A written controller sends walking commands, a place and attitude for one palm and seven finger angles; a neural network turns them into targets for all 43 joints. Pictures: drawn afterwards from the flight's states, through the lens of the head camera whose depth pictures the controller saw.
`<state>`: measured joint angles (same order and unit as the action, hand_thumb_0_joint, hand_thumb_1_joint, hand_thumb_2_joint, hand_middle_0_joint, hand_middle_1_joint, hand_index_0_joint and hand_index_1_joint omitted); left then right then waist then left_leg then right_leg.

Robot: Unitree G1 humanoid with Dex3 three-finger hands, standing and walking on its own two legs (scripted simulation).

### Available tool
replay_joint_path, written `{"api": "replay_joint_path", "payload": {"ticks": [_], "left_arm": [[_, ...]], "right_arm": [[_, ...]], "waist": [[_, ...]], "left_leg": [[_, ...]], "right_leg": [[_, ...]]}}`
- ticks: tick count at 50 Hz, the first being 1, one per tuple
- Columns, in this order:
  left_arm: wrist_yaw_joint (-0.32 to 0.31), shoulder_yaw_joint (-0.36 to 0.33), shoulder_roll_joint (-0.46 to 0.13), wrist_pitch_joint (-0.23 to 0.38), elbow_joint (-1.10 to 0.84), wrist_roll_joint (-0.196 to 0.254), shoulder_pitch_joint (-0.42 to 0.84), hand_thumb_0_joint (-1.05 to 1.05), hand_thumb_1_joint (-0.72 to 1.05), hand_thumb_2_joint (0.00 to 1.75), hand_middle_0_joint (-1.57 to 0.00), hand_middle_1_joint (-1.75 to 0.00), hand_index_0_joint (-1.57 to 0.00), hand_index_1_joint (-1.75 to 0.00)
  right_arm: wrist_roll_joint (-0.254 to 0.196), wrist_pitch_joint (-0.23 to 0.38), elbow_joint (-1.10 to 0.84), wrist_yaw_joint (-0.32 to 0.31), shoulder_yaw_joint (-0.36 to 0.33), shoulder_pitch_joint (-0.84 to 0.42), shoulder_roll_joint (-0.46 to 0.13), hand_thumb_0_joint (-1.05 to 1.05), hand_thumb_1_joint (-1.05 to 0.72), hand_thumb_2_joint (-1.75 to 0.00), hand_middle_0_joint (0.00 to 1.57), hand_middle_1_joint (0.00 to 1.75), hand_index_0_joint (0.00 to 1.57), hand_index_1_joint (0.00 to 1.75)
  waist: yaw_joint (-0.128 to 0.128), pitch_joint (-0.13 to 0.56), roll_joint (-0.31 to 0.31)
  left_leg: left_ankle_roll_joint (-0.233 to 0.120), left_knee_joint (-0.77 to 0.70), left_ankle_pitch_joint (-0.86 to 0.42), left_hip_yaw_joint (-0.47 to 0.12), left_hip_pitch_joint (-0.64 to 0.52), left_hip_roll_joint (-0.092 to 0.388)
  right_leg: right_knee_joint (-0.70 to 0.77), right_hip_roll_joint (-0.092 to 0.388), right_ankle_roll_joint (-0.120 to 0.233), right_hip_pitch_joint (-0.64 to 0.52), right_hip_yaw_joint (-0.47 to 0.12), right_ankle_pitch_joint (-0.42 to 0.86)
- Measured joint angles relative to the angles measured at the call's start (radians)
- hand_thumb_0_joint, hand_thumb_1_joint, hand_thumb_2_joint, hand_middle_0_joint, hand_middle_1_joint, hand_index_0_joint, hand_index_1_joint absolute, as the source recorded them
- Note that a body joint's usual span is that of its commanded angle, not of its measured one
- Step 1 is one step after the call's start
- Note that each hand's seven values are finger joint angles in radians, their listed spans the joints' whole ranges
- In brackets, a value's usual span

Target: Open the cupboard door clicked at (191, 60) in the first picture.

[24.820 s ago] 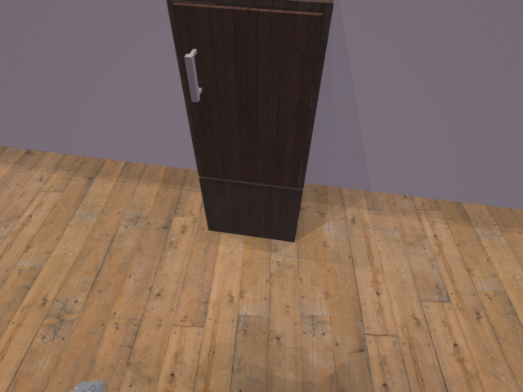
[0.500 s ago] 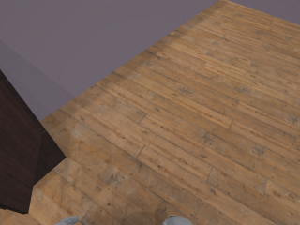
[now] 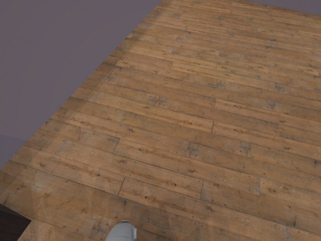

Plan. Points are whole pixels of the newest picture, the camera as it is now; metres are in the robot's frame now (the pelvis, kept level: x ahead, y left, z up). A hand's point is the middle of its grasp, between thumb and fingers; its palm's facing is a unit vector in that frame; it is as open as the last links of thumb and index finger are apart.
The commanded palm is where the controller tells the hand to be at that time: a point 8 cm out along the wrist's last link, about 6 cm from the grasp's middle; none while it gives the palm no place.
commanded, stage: walk to a spot facing it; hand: left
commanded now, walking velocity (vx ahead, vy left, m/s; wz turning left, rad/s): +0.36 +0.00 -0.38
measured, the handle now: out of the picture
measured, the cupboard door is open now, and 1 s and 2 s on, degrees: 50 50 50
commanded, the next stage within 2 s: turn to face it in 1.02 s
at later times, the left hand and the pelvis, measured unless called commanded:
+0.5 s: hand (130, 151) +0.41 +0.13 -0.16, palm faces -0.31 -0.93 -0.19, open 7.4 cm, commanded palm none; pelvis +0.23 -0.01 -0.01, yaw -14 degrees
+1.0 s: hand (142, 144) +0.45 +0.09 -0.19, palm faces -0.20 -0.97 -0.14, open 7.3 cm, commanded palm none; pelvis +0.47 -0.08 -0.01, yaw -17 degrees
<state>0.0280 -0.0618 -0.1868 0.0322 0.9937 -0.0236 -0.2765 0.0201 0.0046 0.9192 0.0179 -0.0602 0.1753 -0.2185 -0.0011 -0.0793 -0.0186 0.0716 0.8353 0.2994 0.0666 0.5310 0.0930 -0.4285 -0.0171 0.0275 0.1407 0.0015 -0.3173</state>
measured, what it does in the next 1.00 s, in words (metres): walks ahead, turning right: left foot, then right foot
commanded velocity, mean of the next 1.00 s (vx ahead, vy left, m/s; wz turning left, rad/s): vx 0.36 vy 0.00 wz -0.21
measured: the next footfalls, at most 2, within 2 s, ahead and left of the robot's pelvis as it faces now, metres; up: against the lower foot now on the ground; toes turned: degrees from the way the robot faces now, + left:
left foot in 0.10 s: +0.18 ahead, +0.13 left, +0.00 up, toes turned +3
right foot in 0.54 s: +0.34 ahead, -0.15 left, +0.00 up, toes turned -22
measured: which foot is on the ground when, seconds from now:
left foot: up 0.00-0.08, down 0.10-0.54, up 0.56-0.98, down 1.00-1.00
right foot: down 0.00-0.10, up 0.12-0.52, down 0.54-1.00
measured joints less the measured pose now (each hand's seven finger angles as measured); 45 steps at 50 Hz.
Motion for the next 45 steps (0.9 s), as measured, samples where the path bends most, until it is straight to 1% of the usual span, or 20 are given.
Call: {"api": "replay_joint_path", "payload": {"ticks": [4, 5, 6, 8, 10, 12, 14, 16, 20, 23, 26, 27, 28, 30, 31, 33, 35, 39, 42, 45], "left_arm": [[0.003, -0.005, -0.004, -0.011, 0.032, 0.003, -0.041, 0.00, 0.90, 0.90, -0.20, -0.30, -0.20, -0.30], [0.003, -0.007, -0.003, -0.013, 0.036, 0.005, -0.055, 0.00, 0.90, 0.90, -0.20, -0.30, -0.20, -0.30], [0.004, -0.010, -0.006, -0.019, 0.042, 0.009, -0.056, 0.00, 0.90, 0.90, -0.20, -0.30, -0.20, -0.30], [0.003, -0.014, -0.019, -0.030, 0.053, 0.006, -0.043, 0.00, 0.90, 0.90, -0.20, -0.30, -0.20, -0.30], [0.008, -0.021, -0.032, -0.032, 0.052, -0.001, -0.015, 0.00, 0.91, 0.90, -0.20, -0.30, -0.20, -0.30], [0.015, -0.025, -0.038, -0.031, 0.034, -0.007, 0.019, 0.01, 0.91, 0.90, -0.19, -0.30, -0.20, -0.30], [0.018, -0.024, -0.038, -0.031, 0.009, -0.008, 0.050, 0.01, 0.91, 0.90, -0.19, -0.30, -0.20, -0.30], [0.020, -0.020, -0.032, -0.031, -0.011, -0.009, 0.077, 0.00, 0.91, 0.90, -0.19, -0.30, -0.20, -0.30], [0.023, -0.012, -0.022, -0.038, -0.032, -0.010, 0.138, 0.00, 0.91, 0.90, -0.19, -0.30, -0.19, -0.30], [0.026, -0.006, -0.019, -0.042, -0.039, -0.010, 0.186, 0.00, 0.91, 0.90, -0.19, -0.30, -0.19, -0.30], [0.027, 0.001, -0.017, -0.029, -0.050, -0.008, 0.224, 0.00, 0.91, 0.90, -0.19, -0.30, -0.19, -0.30], [0.027, 0.004, -0.021, -0.014, -0.056, -0.008, 0.229, 0.00, 0.91, 0.90, -0.19, -0.30, -0.20, -0.30], [0.022, 0.002, -0.020, 0.004, -0.060, -0.007, 0.235, 0.00, 0.91, 0.90, -0.19, -0.30, -0.20, -0.30], [0.007, 0.003, -0.013, 0.025, -0.059, 0.007, 0.228, 0.00, 0.91, 0.90, -0.19, -0.30, -0.20, -0.30], [-0.001, 0.006, -0.008, 0.026, -0.054, 0.012, 0.214, 0.00, 0.91, 0.90, -0.19, -0.30, -0.20, -0.30], [-0.012, 0.011, 0.003, 0.026, -0.034, 0.015, 0.174, 0.00, 0.91, 0.90, -0.19, -0.30, -0.20, -0.30], [-0.022, 0.007, 0.013, 0.029, -0.006, 0.019, 0.128, -0.01, 0.92, 0.90, -0.19, -0.30, -0.20, -0.30], [-0.030, -0.010, -0.009, 0.041, 0.031, 0.016, 0.056, -0.03, 0.96, 0.90, -0.20, -0.30, -0.20, -0.30], [-0.024, 0.000, -0.007, 0.044, 0.064, 0.012, 0.005, -0.02, 0.95, 0.90, -0.20, -0.30, -0.20, -0.30], [-0.023, 0.011, 0.002, 0.045, 0.095, 0.010, -0.043, -0.02, 0.94, 0.90, -0.20, -0.30, -0.20, -0.30]], "right_arm": [[-0.002, 0.030, -0.031, 0.001, 0.013, -0.044, 0.013, 0.01, -0.91, -0.90, 0.20, 0.30, 0.20, 0.30], [0.002, 0.043, -0.040, -0.001, 0.019, -0.046, 0.009, 0.01, -0.91, -0.90, 0.20, 0.30, 0.20, 0.30], [0.009, 0.057, -0.044, -0.006, 0.022, -0.052, 0.013, 0.01, -0.91, -0.90, 0.20, 0.30, 0.20, 0.30], [0.017, 0.068, -0.047, -0.014, 0.032, -0.046, 0.029, 0.01, -0.91, -0.90, 0.20, 0.30, 0.20, 0.30], [0.019, 0.071, -0.040, -0.020, 0.037, -0.016, 0.046, 0.00, -0.91, -0.90, 0.20, 0.30, 0.20, 0.30], [0.017, 0.075, -0.016, -0.026, 0.041, 0.021, 0.060, 0.00, -0.91, -0.90, 0.20, 0.30, 0.20, 0.30], [0.013, 0.077, 0.015, -0.032, 0.040, 0.062, 0.069, 0.00, -0.92, -0.90, 0.20, 0.30, 0.20, 0.30], [0.010, 0.076, 0.042, -0.037, 0.030, 0.103, 0.061, 0.00, -0.93, -0.90, 0.20, 0.30, 0.20, 0.30], [0.013, 0.063, 0.088, -0.029, 0.024, 0.186, 0.041, 0.00, -0.93, -0.90, 0.20, 0.30, 0.20, 0.30], [0.017, 0.051, 0.121, -0.027, 0.025, 0.245, 0.033, 0.00, -0.93, -0.90, 0.20, 0.30, 0.20, 0.30], [0.018, 0.037, 0.156, -0.024, 0.029, 0.302, 0.029, 0.00, -0.92, -0.90, 0.20, 0.30, 0.20, 0.30], [0.013, 0.032, 0.169, -0.021, 0.031, 0.324, 0.034, 0.01, -0.92, -0.90, 0.20, 0.30, 0.20, 0.30], [0.005, 0.022, 0.186, -0.018, 0.034, 0.327, 0.038, 0.01, -0.92, -0.90, 0.20, 0.30, 0.20, 0.30], [-0.005, 0.000, 0.209, -0.014, 0.031, 0.300, 0.043, 0.01, -0.92, -0.90, 0.20, 0.30, 0.20, 0.30], [-0.006, -0.005, 0.213, -0.014, 0.028, 0.278, 0.044, 0.01, -0.92, -0.90, 0.20, 0.30, 0.20, 0.30], [-0.003, -0.007, 0.202, -0.016, 0.022, 0.229, 0.048, 0.01, -0.91, -0.90, 0.20, 0.30, 0.20, 0.30], [0.000, -0.002, 0.176, -0.016, 0.018, 0.179, 0.055, 0.01, -0.91, -0.90, 0.20, 0.30, 0.20, 0.30], [0.003, 0.010, 0.123, -0.008, 0.013, 0.096, 0.071, 0.01, -0.91, -0.90, 0.20, 0.30, 0.20, 0.30], [0.002, 0.011, 0.102, -0.005, 0.005, 0.036, 0.059, 0.01, -0.93, -0.90, 0.20, 0.30, 0.20, 0.30], [0.000, 0.013, 0.086, 0.006, 0.005, -0.019, 0.045, 0.01, -0.93, -0.90, 0.20, 0.30, 0.20, 0.30]], "waist": [[0.017, 0.002, -0.016], [0.021, 0.010, -0.010], [0.020, 0.011, -0.013], [0.019, 0.015, -0.027], [0.018, 0.022, -0.036], [0.021, 0.025, -0.037], [0.022, 0.029, -0.032], [0.013, 0.032, -0.021], [-0.018, 0.029, -0.005], [-0.049, 0.019, 0.003], [-0.069, 0.007, 0.019], [-0.070, 0.007, 0.016], [-0.063, 0.000, 0.015], [-0.060, -0.018, 0.018], [-0.060, -0.020, 0.018], [-0.059, -0.013, 0.017], [-0.060, 0.001, 0.012], [-0.041, 0.033, 0.009], [-0.020, 0.042, 0.014], [0.005, 0.039, 0.011]], "left_leg": [[-0.017, -0.210, -0.059, 0.013, -0.075, -0.030], [-0.038, -0.258, -0.082, 0.012, -0.104, -0.030], [-0.069, -0.228, -0.105, 0.022, -0.100, -0.027], [-0.098, -0.177, -0.056, 0.051, -0.114, -0.020], [-0.099, -0.210, -0.027, 0.073, -0.159, -0.019], [-0.090, -0.280, -0.037, 0.094, -0.217, -0.020], [-0.089, -0.354, -0.047, 0.115, -0.277, -0.020], [-0.086, -0.414, -0.049, 0.137, -0.333, -0.018], [-0.067, -0.474, -0.020, 0.178, -0.429, -0.017], [-0.043, -0.479, 0.026, 0.204, -0.488, -0.013], [-0.008, -0.421, 0.103, 0.216, -0.528, 0.015], [-0.004, -0.345, 0.142, 0.212, -0.516, 0.029], [-0.011, -0.201, 0.175, 0.190, -0.471, 0.045], [-0.027, 0.138, 0.207, 0.088, -0.338, 0.038], [-0.032, 0.254, 0.181, 0.054, -0.274, 0.032], [-0.032, 0.336, 0.113, 0.024, -0.168, 0.034], [-0.026, 0.293, 0.065, 0.013, -0.089, 0.042], [-0.018, 0.141, -0.032, 0.005, 0.012, 0.050], [-0.021, 0.033, -0.081, 0.010, 0.037, 0.042], [-0.032, -0.075, -0.102, 0.023, 0.022, 0.026]], "right_leg": [[-0.033, 0.000, -0.021, -0.058, -0.035, -0.077], [-0.091, -0.007, -0.019, -0.045, -0.044, -0.113], [-0.220, -0.008, -0.012, -0.003, -0.044, -0.160], [-0.536, -0.011, 0.006, 0.117, -0.042, -0.183], [-0.747, 0.009, 0.009, 0.232, -0.013, -0.100], [-0.815, 0.039, -0.001, 0.323, 0.012, -0.019], [-0.785, 0.065, -0.013, 0.389, 0.026, 0.029], [-0.696, 0.084, -0.019, 0.429, 0.037, 0.066], [-0.457, 0.107, -0.018, 0.442, 0.066, 0.121], [-0.323, 0.102, -0.006, 0.416, 0.087, 0.129], [-0.213, 0.072, 0.023, 0.340, 0.117, 0.107], [-0.172, 0.065, 0.041, 0.299, 0.122, 0.107], [-0.200, 0.059, 0.050, 0.297, 0.123, 0.108], [-0.247, 0.045, 0.055, 0.275, 0.126, 0.056], [-0.233, 0.036, 0.054, 0.249, 0.126, 0.041], [-0.162, 0.018, 0.045, 0.186, 0.123, 0.050], [-0.081, 0.001, 0.052, 0.128, 0.117, 0.065], [0.038, -0.023, 0.057, 0.031, 0.110, 0.074], [0.082, -0.033, 0.048, -0.036, 0.105, 0.053], [0.098, -0.033, 0.034, -0.102, 0.100, 0.013]]}}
